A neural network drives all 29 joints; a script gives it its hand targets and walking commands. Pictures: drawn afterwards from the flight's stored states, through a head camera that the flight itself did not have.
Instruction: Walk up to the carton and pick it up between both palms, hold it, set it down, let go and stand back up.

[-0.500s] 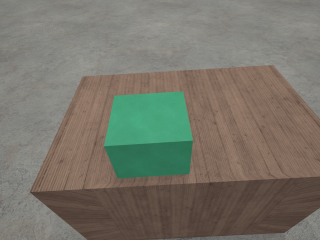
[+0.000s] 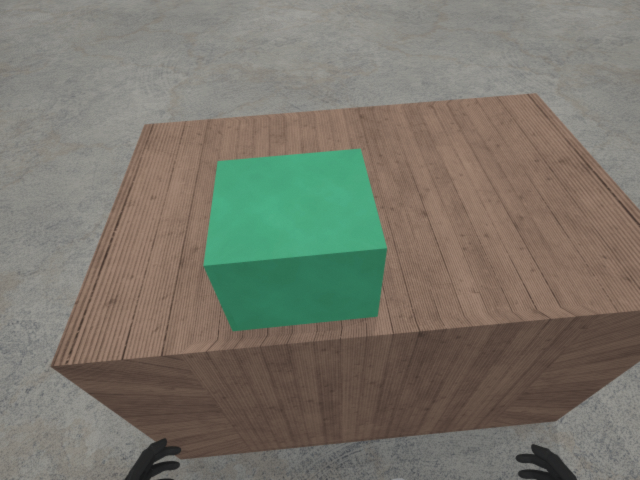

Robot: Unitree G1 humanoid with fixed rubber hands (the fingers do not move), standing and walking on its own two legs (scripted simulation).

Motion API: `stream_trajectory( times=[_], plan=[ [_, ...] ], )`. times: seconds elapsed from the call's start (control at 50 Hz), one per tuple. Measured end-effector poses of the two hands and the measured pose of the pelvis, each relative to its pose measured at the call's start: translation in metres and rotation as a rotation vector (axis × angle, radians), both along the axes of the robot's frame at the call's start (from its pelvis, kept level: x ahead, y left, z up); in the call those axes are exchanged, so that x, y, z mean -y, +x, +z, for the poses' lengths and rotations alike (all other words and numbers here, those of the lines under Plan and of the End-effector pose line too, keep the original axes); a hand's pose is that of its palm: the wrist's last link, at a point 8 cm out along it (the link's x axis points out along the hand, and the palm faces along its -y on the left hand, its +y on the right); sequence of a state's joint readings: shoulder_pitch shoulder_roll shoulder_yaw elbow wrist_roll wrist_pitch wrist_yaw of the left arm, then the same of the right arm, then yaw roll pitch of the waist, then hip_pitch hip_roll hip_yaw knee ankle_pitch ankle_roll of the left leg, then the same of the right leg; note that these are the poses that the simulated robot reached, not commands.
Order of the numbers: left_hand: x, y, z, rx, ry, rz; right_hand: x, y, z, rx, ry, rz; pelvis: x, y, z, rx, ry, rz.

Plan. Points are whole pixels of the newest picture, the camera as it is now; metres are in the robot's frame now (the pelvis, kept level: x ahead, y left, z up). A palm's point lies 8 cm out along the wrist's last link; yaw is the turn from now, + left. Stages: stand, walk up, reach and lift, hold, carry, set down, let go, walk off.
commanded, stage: walk up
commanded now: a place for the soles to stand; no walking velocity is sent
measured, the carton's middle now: (297, 238) +0.50 +0.06 -0.01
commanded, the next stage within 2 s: reach and lift in 1.14 s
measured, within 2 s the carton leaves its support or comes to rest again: neither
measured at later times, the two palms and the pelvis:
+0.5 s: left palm out of the picture +0.11 +0.27 -0.09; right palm out of the picture +0.08 -0.26 -0.10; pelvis -0.01 +0.01 +0.00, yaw -2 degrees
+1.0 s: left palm out of the picture +0.16 +0.26 -0.08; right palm out of the picture +0.09 -0.27 -0.10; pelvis +0.01 +0.01 +0.00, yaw -4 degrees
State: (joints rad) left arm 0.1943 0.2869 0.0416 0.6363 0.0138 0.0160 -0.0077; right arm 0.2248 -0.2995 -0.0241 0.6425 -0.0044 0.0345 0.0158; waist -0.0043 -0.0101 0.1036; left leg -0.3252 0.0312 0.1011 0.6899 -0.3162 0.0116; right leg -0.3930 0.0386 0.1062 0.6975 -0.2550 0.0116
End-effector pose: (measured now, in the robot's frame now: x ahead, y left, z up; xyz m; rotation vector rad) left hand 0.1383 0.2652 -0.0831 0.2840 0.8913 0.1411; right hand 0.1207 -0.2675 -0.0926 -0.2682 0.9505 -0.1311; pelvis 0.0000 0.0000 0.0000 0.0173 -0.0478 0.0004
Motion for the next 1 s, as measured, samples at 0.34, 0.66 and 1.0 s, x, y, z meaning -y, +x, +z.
stream_trajectory(
  times=[0.34,0.66,1.0],
  plan=[
    [-0.006,-0.036,-0.008,-0.063,-0.011,0.008,-0.002,-0.045,-0.008,-0.072,0.002,-0.044,-0.007,-0.012,0.0,0.005,0.004,-0.025],
    [-0.004,-0.007,0.0,-0.023,-0.004,-0.021,-0.005,-0.029,-0.006,-0.044,0.016,-0.06,-0.009,0.0,0.002,-0.007,0.004,-0.048],
    [0.008,0.023,0.003,0.012,-0.008,-0.068,0.003,-0.028,-0.004,-0.046,0.009,-0.083,-0.006,0.007,0.002,-0.015,0.007,-0.064]
  ],
)
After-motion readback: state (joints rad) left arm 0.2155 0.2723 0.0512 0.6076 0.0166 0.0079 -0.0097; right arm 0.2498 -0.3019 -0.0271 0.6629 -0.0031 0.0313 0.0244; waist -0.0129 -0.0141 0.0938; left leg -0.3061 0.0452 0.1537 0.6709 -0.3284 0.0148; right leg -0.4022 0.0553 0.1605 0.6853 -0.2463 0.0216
